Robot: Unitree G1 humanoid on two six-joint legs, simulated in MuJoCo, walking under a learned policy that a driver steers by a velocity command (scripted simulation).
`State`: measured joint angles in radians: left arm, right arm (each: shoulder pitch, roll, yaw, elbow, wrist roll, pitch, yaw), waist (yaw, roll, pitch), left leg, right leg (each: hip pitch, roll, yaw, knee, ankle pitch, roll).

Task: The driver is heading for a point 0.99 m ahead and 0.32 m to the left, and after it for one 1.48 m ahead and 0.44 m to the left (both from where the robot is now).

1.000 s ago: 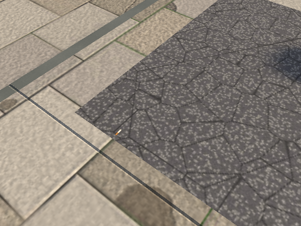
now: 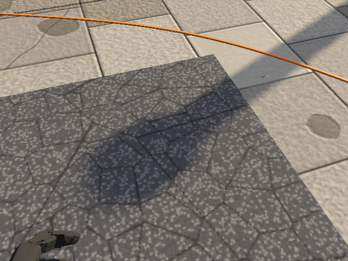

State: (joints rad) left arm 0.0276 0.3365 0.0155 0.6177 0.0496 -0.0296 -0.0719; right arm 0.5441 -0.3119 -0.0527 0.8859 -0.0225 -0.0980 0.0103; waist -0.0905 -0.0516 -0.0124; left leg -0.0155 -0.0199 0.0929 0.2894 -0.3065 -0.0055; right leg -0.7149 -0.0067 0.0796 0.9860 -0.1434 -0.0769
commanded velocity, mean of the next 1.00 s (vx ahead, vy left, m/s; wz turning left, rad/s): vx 0.98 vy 0.00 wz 0.70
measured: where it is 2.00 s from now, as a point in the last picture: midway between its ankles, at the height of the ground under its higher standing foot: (84, 137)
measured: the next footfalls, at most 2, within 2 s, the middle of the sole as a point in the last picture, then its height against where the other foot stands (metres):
right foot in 0.16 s outside the picture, level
left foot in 0.60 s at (124, 213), level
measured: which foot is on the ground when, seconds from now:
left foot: down 0.00-0.14, up 0.16-0.58, down 0.60-1.00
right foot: up 0.00-0.14, down 0.16-0.60, up 0.62-1.00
